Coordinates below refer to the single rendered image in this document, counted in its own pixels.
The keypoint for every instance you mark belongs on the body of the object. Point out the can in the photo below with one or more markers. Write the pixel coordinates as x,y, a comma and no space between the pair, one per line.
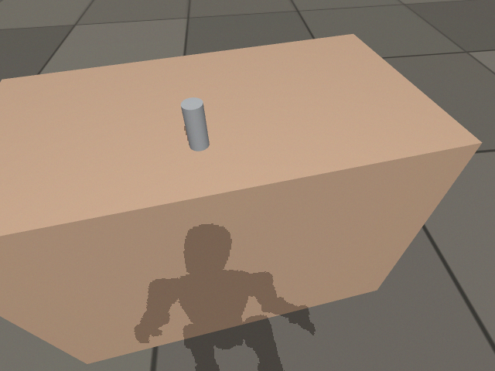
195,122

